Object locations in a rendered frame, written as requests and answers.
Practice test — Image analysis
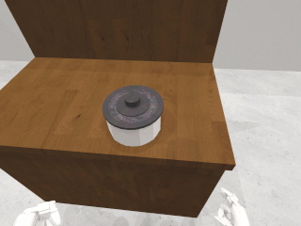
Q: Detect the table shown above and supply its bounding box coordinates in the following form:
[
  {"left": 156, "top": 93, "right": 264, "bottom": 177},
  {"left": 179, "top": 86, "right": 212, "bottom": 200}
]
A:
[{"left": 0, "top": 0, "right": 236, "bottom": 218}]

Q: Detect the lid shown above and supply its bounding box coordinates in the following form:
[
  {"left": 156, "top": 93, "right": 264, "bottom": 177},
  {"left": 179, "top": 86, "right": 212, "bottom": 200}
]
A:
[{"left": 102, "top": 85, "right": 164, "bottom": 130}]

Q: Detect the pot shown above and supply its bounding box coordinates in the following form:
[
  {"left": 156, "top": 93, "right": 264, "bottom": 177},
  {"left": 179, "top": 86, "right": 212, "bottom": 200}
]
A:
[{"left": 106, "top": 117, "right": 161, "bottom": 147}]

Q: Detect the knob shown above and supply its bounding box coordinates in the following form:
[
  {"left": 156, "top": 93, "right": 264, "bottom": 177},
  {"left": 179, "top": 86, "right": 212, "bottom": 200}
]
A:
[{"left": 124, "top": 92, "right": 140, "bottom": 107}]

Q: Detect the robot right hand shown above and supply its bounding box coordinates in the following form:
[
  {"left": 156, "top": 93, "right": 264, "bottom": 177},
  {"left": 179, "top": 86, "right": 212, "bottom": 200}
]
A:
[{"left": 214, "top": 187, "right": 250, "bottom": 226}]

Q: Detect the robot left hand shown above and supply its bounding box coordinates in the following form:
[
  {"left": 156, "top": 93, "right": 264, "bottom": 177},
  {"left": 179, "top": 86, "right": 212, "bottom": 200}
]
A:
[{"left": 13, "top": 201, "right": 61, "bottom": 226}]

